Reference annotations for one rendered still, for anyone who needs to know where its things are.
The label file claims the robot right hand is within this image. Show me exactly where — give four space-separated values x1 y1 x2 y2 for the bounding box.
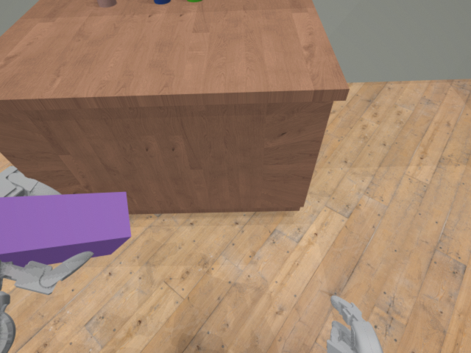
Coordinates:
327 296 383 353

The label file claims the robot left hand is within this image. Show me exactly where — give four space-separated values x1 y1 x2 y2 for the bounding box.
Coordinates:
0 166 94 295

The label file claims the sponge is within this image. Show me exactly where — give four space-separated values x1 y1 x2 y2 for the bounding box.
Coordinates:
0 192 131 267

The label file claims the robot left forearm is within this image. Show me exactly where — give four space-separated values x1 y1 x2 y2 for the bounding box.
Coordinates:
0 291 15 353

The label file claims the table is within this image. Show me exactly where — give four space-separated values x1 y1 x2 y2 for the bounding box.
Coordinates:
0 0 350 215

